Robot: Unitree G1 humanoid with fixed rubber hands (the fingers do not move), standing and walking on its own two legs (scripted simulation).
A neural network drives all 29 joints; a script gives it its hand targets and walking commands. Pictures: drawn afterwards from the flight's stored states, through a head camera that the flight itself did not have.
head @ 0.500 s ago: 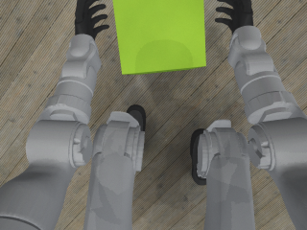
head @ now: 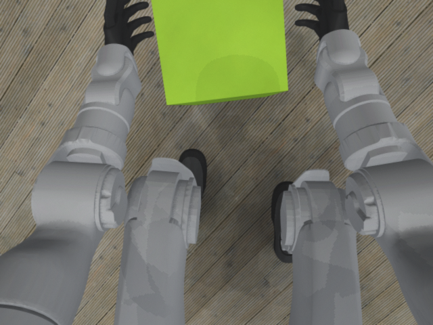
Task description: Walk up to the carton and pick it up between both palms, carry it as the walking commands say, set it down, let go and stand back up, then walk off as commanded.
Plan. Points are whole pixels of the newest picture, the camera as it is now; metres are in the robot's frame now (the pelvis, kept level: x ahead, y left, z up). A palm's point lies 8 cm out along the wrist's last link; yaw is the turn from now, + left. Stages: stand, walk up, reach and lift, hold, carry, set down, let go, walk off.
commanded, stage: reach and lift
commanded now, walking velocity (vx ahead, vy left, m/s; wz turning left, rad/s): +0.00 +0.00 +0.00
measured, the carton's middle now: (224, 57) +0.49 +0.07 -0.25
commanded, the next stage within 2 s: none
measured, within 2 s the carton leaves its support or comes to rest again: leaves its support in 0.92 s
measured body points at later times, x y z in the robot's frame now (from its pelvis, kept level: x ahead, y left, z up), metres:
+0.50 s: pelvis +0.00 +0.00 +0.00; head +0.36 +0.01 +0.27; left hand +0.51 +0.21 -0.18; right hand +0.54 -0.05 -0.18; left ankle +0.15 +0.13 -0.35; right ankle +0.10 -0.12 -0.35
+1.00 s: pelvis +0.01 +0.00 -0.01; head +0.35 +0.00 +0.28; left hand +0.51 +0.20 -0.17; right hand +0.53 -0.05 -0.18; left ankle +0.15 +0.14 -0.35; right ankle +0.10 -0.12 -0.35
